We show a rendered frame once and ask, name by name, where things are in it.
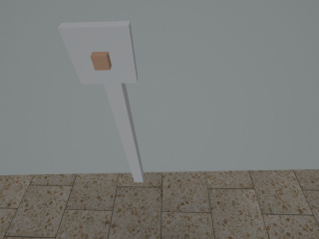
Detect panel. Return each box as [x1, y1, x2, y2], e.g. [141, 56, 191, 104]
[58, 21, 144, 183]

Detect button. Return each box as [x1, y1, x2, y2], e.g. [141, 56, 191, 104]
[91, 52, 112, 71]

